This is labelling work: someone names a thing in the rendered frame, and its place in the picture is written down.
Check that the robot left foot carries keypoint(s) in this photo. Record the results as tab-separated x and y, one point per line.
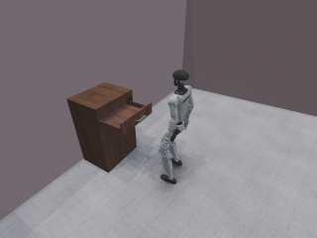
165	177

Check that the left robot upper arm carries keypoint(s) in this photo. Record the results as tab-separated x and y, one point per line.
172	103

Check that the drawer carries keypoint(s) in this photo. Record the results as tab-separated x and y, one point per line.
120	118

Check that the cabinet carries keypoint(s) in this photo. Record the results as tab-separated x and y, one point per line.
100	147

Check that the right robot upper arm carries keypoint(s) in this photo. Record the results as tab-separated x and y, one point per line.
190	102

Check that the left robot forearm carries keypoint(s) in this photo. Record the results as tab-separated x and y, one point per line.
169	132

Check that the right robot hand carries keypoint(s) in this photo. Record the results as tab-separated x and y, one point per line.
186	122

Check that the handle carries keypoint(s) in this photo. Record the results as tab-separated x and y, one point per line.
144	117

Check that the left robot hand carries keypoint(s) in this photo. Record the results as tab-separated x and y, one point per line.
163	146

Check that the right robot forearm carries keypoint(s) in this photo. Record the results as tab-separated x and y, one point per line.
188	113

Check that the robot left shin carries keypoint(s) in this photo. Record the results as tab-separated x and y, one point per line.
167	164

